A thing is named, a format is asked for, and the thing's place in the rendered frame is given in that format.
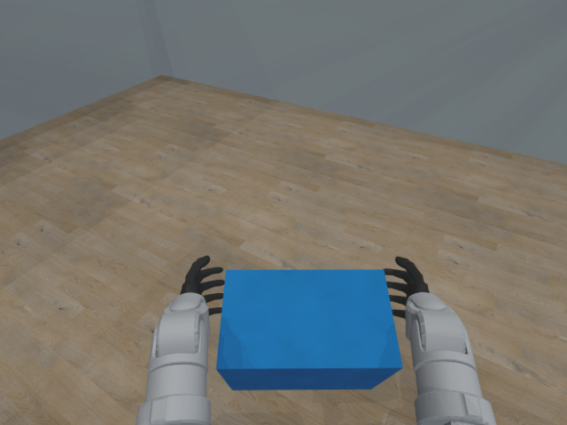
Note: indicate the right robot hand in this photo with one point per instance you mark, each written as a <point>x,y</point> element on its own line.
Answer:
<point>412,277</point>

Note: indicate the left robot hand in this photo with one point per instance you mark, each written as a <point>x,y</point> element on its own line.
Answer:
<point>196,275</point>

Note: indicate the left robot forearm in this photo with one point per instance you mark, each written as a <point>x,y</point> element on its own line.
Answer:
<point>178,366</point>

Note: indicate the right robot forearm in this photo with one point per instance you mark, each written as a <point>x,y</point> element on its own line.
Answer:
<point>447,382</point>

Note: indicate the carton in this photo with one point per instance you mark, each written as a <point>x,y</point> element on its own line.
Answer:
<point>307,330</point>

